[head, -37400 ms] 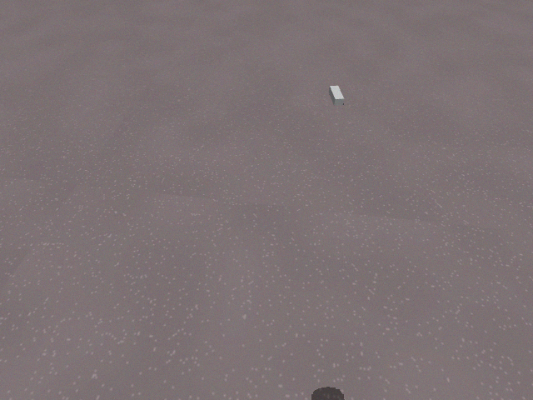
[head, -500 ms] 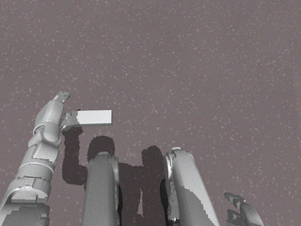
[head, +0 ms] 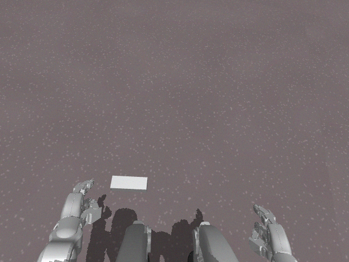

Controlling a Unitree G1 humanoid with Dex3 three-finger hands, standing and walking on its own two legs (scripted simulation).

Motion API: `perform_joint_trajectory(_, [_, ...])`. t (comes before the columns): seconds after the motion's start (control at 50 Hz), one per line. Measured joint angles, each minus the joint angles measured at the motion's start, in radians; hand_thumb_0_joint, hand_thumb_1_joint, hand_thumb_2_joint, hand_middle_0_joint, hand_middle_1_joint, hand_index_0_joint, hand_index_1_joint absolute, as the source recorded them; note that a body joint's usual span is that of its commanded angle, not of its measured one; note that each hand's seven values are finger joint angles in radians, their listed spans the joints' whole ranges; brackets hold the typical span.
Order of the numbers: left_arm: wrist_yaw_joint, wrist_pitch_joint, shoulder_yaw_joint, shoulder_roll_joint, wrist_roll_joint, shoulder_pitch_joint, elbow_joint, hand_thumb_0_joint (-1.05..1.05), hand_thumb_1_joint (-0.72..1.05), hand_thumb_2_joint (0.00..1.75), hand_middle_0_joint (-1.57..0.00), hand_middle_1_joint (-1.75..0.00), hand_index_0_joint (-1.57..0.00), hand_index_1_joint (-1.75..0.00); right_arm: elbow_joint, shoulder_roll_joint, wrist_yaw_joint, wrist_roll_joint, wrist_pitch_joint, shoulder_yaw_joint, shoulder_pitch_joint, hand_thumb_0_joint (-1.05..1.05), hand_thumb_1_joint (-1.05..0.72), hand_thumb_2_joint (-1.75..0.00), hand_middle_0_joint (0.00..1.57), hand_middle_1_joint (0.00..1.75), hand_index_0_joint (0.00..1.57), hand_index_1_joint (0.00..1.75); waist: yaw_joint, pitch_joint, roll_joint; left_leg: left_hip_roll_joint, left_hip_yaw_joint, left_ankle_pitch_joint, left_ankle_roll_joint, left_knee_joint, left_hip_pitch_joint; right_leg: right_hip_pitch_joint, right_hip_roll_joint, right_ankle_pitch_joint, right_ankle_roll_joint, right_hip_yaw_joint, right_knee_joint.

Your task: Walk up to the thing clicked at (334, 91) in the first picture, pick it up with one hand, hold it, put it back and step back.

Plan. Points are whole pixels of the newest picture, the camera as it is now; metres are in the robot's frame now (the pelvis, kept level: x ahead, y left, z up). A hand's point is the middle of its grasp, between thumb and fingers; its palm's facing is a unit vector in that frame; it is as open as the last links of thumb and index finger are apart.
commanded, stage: home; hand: left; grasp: from above
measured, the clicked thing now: (129, 184) +0.48 +0.19 -0.61
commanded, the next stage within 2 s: none
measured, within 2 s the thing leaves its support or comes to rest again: neither
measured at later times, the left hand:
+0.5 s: hand (73, 232) +0.20 +0.19 +0.04, palm faces +0.08 -0.97 -0.22, open 7.4 cm
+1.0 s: hand (79, 233) +0.20 +0.18 +0.04, palm faces +0.07 -0.98 -0.21, open 7.4 cm
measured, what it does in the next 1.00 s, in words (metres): rises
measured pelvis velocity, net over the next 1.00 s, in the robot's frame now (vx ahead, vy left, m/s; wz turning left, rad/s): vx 0.04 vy -0.01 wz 0.03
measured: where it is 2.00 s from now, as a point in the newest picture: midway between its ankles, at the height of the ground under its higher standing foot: outside the picture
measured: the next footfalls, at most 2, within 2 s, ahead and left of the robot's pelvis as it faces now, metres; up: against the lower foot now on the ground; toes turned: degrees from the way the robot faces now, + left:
none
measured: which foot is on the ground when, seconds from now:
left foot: down 0.00-1.00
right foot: down 0.00-1.00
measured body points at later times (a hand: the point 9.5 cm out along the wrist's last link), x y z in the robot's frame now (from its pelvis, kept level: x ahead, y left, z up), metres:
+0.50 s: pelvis +0.04 +0.00 +0.09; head +0.06 +0.01 +0.54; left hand +0.19 +0.24 +0.06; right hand +0.21 -0.24 +0.03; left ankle +0.05 +0.11 -0.60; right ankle +0.04 -0.13 -0.60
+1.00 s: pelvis +0.04 -0.01 +0.09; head +0.06 +0.00 +0.54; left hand +0.19 +0.23 +0.05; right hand +0.20 -0.25 +0.02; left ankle +0.05 +0.11 -0.60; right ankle +0.04 -0.13 -0.60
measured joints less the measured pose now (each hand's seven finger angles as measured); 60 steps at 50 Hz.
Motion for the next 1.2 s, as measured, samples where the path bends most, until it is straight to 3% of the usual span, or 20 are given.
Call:
perform_joint_trajectory(0.2, [-0.011,0.048,-0.011,-0.022,-0.026,0.246,-0.202,0.01,0.90,0.90,-0.20,-0.30,-0.20,-0.30,-0.015,-0.006,-0.051,-0.009,-0.031,-0.010,0.113,0.01,-0.90,-0.90,0.20,0.30,0.20,0.30,-0.005,0.018,0.017,0.007,0.012,0.050,0.004,-0.254,0.308,0.308,0.006,0.060,0.002,0.012,-0.265])
perform_joint_trajectory(0.4, [-0.039,0.093,-0.030,-0.023,-0.026,0.434,-0.369,0.01,0.90,0.90,-0.20,-0.30,-0.20,-0.30,-0.041,-0.023,-0.078,-0.017,-0.073,-0.028,0.152,0.01,-0.91,-0.90,0.20,0.30,0.20,0.30,0.014,0.005,0.029,0.005,0.016,0.085,0.007,-0.408,0.514,0.518,0.003,0.099,0.005,0.016,-0.427])
perform_joint_trajectory(0.68, [-0.078,0.110,-0.032,-0.026,-0.016,0.428,-0.363,0.01,0.90,0.90,-0.20,-0.30,-0.20,-0.30,-0.043,-0.023,-0.076,-0.032,-0.135,-0.020,0.111,0.01,-0.90,-0.90,0.20,0.30,0.20,0.30,0.037,0.032,0.017,-0.002,0.008,0.096,0.001,-0.426,0.554,0.557,-0.004,0.099,-0.001,0.007,-0.433])
perform_joint_trajectory(1.2, [-0.079,0.105,-0.029,-0.027,-0.018,0.428,-0.365,0.01,0.90,0.90,-0.20,-0.30,-0.20,-0.30,-0.011,-0.025,-0.082,-0.031,-0.143,-0.032,0.143,0.01,-0.90,-0.90,0.20,0.30,0.20,0.30,0.029,0.032,0.020,0.006,0.015,0.091,-0.004,-0.420,0.546,0.541,0.003,0.095,-0.005,0.015,-0.419])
